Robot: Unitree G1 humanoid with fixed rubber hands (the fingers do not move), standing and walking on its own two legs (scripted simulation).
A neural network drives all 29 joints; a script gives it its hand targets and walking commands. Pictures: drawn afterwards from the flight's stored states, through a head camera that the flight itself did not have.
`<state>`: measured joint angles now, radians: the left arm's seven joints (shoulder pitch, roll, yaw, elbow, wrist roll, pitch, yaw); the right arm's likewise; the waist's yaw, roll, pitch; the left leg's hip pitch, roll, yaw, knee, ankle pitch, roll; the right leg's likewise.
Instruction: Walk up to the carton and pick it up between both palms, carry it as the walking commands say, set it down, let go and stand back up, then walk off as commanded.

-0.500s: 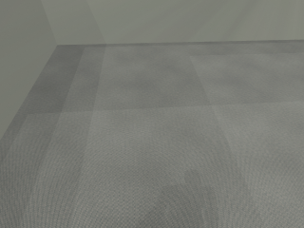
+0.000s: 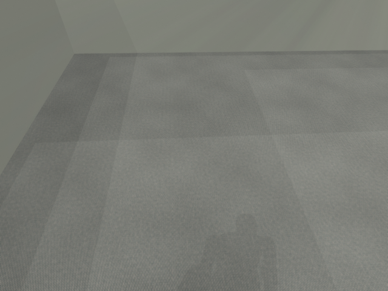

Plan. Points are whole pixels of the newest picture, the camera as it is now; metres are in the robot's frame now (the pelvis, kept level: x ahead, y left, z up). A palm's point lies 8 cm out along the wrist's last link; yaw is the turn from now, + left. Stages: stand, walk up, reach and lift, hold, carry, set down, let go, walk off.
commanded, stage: stand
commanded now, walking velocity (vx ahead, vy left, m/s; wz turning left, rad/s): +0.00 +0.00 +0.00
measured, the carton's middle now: out of the picture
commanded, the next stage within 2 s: none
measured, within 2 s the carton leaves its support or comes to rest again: neither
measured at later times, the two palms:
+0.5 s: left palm out of the picture -0.03 +0.19 -0.15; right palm out of the picture -0.02 -0.21 -0.15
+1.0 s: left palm out of the picture -0.03 +0.19 -0.15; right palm out of the picture -0.02 -0.21 -0.15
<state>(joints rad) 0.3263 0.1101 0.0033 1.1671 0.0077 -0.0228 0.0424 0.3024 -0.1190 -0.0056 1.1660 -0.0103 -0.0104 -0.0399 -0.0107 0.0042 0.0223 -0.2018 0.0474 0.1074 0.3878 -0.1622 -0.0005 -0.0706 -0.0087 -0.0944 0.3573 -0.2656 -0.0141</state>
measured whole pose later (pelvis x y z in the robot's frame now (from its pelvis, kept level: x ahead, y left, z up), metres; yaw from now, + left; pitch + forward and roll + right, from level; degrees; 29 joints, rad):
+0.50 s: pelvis +0.01 -0.01 +0.00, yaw +0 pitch -1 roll +0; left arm 0.36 0.10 0.00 1.16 0.01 -0.03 0.05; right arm 0.31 -0.11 0.00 1.18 -0.01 -0.01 -0.04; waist -0.01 0.00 0.02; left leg -0.19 0.05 0.10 0.40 -0.19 -0.01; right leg -0.06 0.00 -0.09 0.36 -0.29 -0.02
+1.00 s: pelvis +0.02 -0.01 +0.00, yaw +0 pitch -1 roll +0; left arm 0.38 0.10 0.00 1.15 0.01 -0.03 0.05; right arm 0.32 -0.11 0.00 1.18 -0.01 -0.01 -0.04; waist -0.01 0.00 0.02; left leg -0.19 0.06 0.10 0.42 -0.20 -0.02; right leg -0.05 0.00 -0.09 0.37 -0.30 -0.03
